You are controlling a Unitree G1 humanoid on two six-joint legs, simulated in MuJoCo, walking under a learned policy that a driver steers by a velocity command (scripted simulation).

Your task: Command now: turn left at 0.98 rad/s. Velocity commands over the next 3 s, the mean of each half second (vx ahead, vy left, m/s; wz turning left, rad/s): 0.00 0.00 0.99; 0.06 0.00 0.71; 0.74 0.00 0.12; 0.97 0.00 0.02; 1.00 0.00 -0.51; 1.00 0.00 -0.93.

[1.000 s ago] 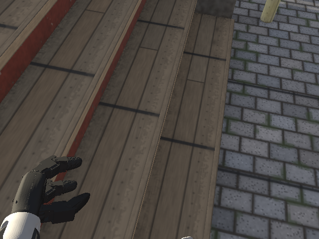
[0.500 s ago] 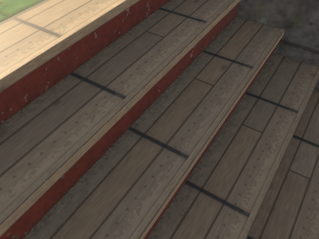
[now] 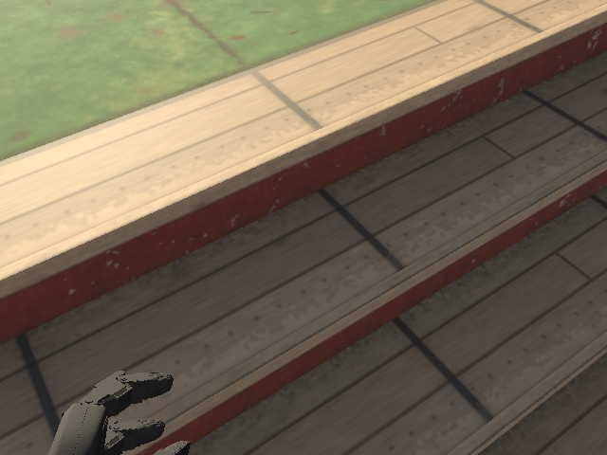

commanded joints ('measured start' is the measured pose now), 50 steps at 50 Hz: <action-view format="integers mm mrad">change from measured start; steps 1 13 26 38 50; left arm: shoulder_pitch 93 -25 72 65 143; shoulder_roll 55 100 149 139 59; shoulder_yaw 51 31 68 63 19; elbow -9 -48 101 23 95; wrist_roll -17 5 22 -17 6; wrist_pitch -42 -53 -47 -3 14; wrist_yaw -37 76 68 28 -73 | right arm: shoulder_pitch -115 -208 -141 -197 -115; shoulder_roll -173 -130 -130 -125 -177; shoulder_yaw -76 -48 -81 -44 -68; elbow -76 -28 -64 -99 -27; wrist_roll -40 -9 -17 -44 -9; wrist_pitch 5 -6 -9 -18 14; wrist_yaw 21 50 53 -32 13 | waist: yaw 125 107 110 124 46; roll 65 -100 -90 60 49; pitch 6 -34 -31 -61 -39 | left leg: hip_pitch -219 -347 159 113 157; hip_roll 92 194 192 430 387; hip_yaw -303 373 481 8 -206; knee -191 756 -413 -388 -423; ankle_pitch -171 138 324 799 -131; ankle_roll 108 -155 110 345 334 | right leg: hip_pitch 555 391 551 -136 290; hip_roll -58 -234 -407 4 -48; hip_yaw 5 -140 -279 -11 -149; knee -236 -628 -438 898 -371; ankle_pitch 353 123 233 24 16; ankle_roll -61 -288 -237 29 -94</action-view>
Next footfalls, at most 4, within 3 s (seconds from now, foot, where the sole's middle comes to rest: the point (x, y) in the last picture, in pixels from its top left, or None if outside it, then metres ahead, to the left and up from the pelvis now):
0.02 right None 0.12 -0.13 -0.74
0.52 left None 0.01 0.08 -0.74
1.02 right None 0.16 -0.12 -0.74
1.42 left None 0.29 0.26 -0.57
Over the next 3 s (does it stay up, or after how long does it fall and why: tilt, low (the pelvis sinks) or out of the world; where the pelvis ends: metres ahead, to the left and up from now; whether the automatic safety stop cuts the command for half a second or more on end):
stays up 1.30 0.96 0.52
